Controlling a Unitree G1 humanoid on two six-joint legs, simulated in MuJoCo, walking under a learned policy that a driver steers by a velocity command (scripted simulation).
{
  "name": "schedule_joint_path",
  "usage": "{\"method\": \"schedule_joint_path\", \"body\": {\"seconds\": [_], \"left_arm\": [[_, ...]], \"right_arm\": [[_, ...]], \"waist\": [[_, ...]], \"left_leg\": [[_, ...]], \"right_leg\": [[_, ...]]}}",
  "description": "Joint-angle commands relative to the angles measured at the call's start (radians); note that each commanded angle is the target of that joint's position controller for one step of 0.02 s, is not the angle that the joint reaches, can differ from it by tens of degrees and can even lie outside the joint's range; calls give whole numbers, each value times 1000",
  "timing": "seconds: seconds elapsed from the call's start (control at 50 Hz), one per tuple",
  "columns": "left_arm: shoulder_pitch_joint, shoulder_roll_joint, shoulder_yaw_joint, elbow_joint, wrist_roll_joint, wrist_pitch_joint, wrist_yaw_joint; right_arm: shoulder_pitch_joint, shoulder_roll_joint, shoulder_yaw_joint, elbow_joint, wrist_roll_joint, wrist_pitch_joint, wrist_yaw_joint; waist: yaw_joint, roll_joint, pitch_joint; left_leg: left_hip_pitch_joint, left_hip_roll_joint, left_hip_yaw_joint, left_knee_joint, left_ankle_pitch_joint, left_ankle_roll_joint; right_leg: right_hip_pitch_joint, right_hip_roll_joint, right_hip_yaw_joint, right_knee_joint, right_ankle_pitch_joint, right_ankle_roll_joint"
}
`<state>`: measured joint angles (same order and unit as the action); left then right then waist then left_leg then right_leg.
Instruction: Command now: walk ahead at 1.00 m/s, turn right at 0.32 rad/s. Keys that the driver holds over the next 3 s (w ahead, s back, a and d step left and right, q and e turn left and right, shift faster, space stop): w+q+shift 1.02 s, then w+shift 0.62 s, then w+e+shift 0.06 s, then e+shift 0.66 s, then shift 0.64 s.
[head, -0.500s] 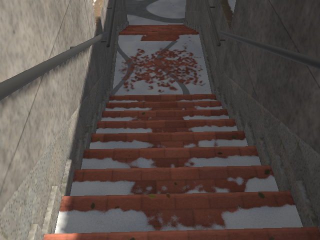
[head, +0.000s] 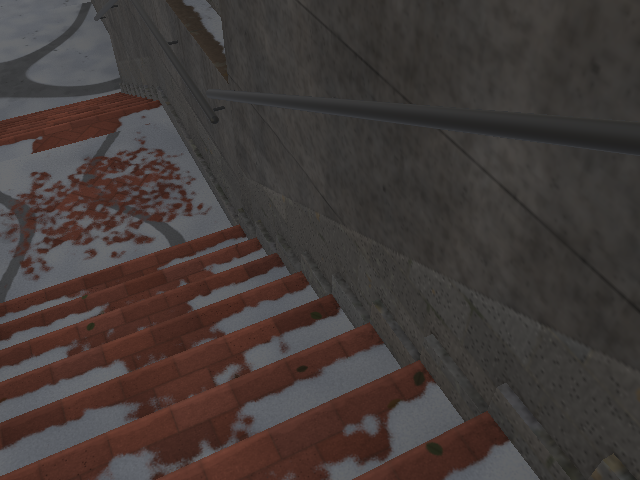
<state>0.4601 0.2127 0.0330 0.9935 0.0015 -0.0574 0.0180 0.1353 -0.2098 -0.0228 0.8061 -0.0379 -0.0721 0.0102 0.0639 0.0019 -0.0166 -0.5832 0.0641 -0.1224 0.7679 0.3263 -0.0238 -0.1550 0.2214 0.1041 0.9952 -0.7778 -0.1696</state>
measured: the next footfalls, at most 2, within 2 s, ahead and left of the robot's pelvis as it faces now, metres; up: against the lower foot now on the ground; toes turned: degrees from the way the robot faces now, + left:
left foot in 0.06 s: +0.15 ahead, +0.16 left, -0.15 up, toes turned -3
right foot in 0.46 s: +0.54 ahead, -0.08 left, -0.30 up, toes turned +14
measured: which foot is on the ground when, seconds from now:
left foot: up 0.00-0.04, down 0.06-0.48, up 0.50-0.82, down 0.84-1.00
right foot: down 0.00-0.06, up 0.08-0.44, down 0.46-0.84, up 0.86-1.00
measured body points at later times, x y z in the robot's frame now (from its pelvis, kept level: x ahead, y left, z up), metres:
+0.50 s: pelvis +0.42 +0.03 -0.22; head +0.42 +0.03 +0.23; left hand +0.63 +0.28 -0.29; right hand +0.33 -0.24 -0.35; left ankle +0.15 +0.15 -0.74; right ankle +0.50 -0.09 -0.96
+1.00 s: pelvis +0.79 +0.16 -0.43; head +0.80 +0.16 +0.02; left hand +0.71 +0.41 -0.55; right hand +0.96 -0.04 -0.58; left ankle +0.72 +0.14 -1.11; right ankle +0.91 +0.03 -1.01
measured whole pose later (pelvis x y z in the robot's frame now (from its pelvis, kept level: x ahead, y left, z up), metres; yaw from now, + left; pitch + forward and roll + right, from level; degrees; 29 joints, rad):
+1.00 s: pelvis +0.79 +0.16 -0.43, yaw +42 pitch -2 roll +1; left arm 0.21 0.17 0.03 0.86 0.08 -0.06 0.04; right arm 0.37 -0.26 -0.04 0.96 -0.02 -0.03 0.00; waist 0.00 0.00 0.06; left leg -0.26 -0.23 0.01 0.86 -0.56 0.20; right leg -0.68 -0.12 0.11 1.49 -0.47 0.05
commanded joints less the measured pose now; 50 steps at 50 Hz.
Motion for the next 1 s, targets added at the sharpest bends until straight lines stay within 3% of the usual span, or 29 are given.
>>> {"method": "schedule_joint_path", "body": {"seconds": [0.02, 0.06, 0.08, 0.1, 0.16, 0.18, 0.2, 0.24, 0.28, 0.38, 0.42, 0.46, 0.48, 0.5, 0.52, 0.54, 0.6, 0.66, 0.72, 0.76, 0.82, 0.84, 0.86, 0.88, 0.9, 0.92, 0.96, 0.98, 1.0], "left_arm": [[-242, 167, 29, -82, 2, -18, 2], [-496, 182, 41, -112, 15, -24, -10], [-548, 34, 14, -139, 34, -25, -4], [-390, -27, -11, -244, -7, -44, 15], [-295, 10, -16, -198, 106, -22, 2], [-400, 26, -24, -290, 90, -14, 6], [-539, 109, -5, -321, 49, -7, 1], [-388, 114, 17, -217, 56, 30, -27], [-526, 125, 24, -246, 43, -5, -54], [-658, 61, 12, -299, 14, -32, -48], [-470, 83, 33, -240, -6, -52, -27], [-61, 197, 88, -133, 38, -45, -16], [82, 208, 79, -116, 95, -44, -27], [126, 204, 73, -114, 90, -41, -49], [117, 320, 117, -97, 36, -51, -49], [40, 156, 81, -118, 31, -37, -37], [14, 109, 51, -61, 23, -80, 6], [-67, 127, 56, -60, -1, -77, 23], [-120, 3, 25, -63, 6, -80, 25], [-143, 62, 31, -73, 13, -74, 30], [-161, 194, 38, -59, 25, -56, 9], [-196, 257, 60, -74, 15, -43, 13], [-196, 167, 48, -52, 44, -10, 34], [-120, 102, 23, -182, 50, -18, 37], [-47, 135, 30, -163, 65, -21, 37], [-40, 177, 39, -143, 103, -26, 27], [-100, 101, 28, -186, 112, -25, 27], [-271, 164, 37, -244, 81, -4, 23], [-283, 180, 40, -243, 59, 6, 18]], "right_arm": [[392, -123, -38, 95, 22, 6, -3], [901, -184, -86, 244, 22, 4, -22], [787, -117, -57, 255, 58, 6, -1], [598, -78, -9, 193, 25, -11, 3], [453, -127, -19, 172, 21, -47, 10], [296, -195, -32, 121, -9, -70, -23], [217, -180, -27, 87, -26, -77, -44], [272, -264, -52, 106, 8, -64, -33], [358, -145, -25, 111, 59, -61, -26], [512, -129, -42, 154, 11, 0, -14], [514, -134, -42, 173, -9, 30, -32], [466, -178, -62, 178, 1, 31, -23], [463, -85, -53, 160, 33, 18, -15], [544, -53, -37, 134, 53, 10, -40], [453, -81, -32, 74, 43, 16, -42], [246, -163, -54, 69, -27, 31, -36], [132, -112, -68, 54, -33, 32, 2], [95, -69, -57, -3, -41, 55, 19], [38, -36, -37, -31, 22, 23, 70], [-9, -20, -22, -35, 37, 57, 88], [466, -157, -72, 115, -11, 106, 21], [592, -232, -93, 145, -11, 112, 8], [529, -254, -97, 139, -5, 100, 10], [442, -328, -85, 132, 18, 85, 5], [430, -291, -70, 103, 42, 66, -12], [378, -273, -72, 94, 28, 50, -9], [285, -260, -61, 78, 8, 8, -14], [170, -214, -47, 46, 16, 0, -25], [151, -225, -51, 44, 3, 7, -23]], "waist": [[-206, -100, 5], [-548, 75, -20], [-481, 280, 164], [-176, 362, 161], [-6, -30, 100], [50, 166, 193], [34, -19, 272], [32, 70, 167], [-60, -61, 165], [-270, 58, 165], [-201, 45, 102], [24, 46, -56], [50, -71, -150], [14, -128, -259], [50, -443, -334], [66, -108, -92], [-28, 29, 197], [-81, -165, 88], [-123, -110, 78], [-122, -113, 106], [-338, -59, -63], [-451, 109, -10], [-424, 206, 160], [-186, 300, 98], [-153, 9, -37], [-125, -131, 4], [-52, 2, 32], [-10, -141, 148], [-3, -51, 147]], "left_leg": [[581, -98, 191, -17, 63, 59], [949, -43, 212, -207, -10, 172], [761, 63, 43, -345, 29, 209], [814, 136, -212, -45, 456, 230], [506, 198, -459, -260, -448, 317], [247, 285, -742, -420, -466, 378], [-39, 209, -646, -476, -593, 353], [-176, 155, -457, -389, -513, 308], [-25, 13, -336, -207, -758, 276], [369, -83, -312, -61, -580, 231], [454, -86, -292, 214, -427, 243], [140, -116, -226, 688, -512, 251], [-212, -171, -134, 1034, -1099, 232], [-338, -81, -79, 1132, -1086, 225], [-504, -80, -21, 1145, -964, 176], [-475, -10, -6, 987, -813, 173], [-309, 63, -61, 558, -565, 130], [-226, 35, 58, 427, -384, 115], [171, -34, 155, -26, 322, 158], [435, -94, 244, -23, 359, 133], [884, -212, 412, 140, 54, 237], [940, -155, 307, -134, -136, 308], [835, -44, 79, -417, -183, 370], [1022, 80, -69, 16, 691, 336], [1074, 146, -221, -52, 705, 371], [930, 144, -331, -87, 299, 400], [649, 211, -606, -128, -157, 489], [250, 150, -552, -320, -319, 463], [30, 85, -468, -343, -362, 460]], "right_leg": [[-418, -136, 87, 98, 947, -36], [-619, -107, -38, 864, 1209, 5], [-816, 92, -102, 1331, 171, -10], [-1052, 70, 83, 1197, 146, -27], [-988, -203, 19, 674, 363, 31], [-897, -303, 71, 359, 499, 133], [-646, -330, 59, 65, 752, 176], [-253, -288, -5, 108, 849, 182], [-340, -255, -36, -166, 1242, 160], [-257, -220, -64, -664, 1042, 196], [-94, -280, -33, -803, 1118, 188], [402, -326, 6, -582, 916, 154], [724, -488, 92, -283, 1092, 125], [815, -629, 178, -174, 1321, 147], [790, -772, 536, -367, 763, -66], [493, -616, 423, -546, 462, -6], [18, -583, 206, -478, 898, 17], [-28, -560, 56, -425, 1040, 69], [-345, -376, -260, -335, 542, 194], [-487, -393, -316, -358, 428, 181], [-436, -418, -372, 304, 1221, 185], [-523, -374, -355, 761, 1044, 186], [-632, -242, -322, 1176, 192, 159], [-934, -267, -180, 1111, 35, 185], [-934, -337, -106, 915, 92, 184], [-971, -349, -54, 817, 114, 168], [-1018, -343, 35, 631, 177, 188], [-772, -347, 23, 246, 433, 248], [-509, -318, -31, 129, 494, 269]]}}
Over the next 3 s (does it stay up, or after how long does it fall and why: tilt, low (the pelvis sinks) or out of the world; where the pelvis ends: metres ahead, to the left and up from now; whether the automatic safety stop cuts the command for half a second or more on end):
stays up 1.59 0.88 -1.00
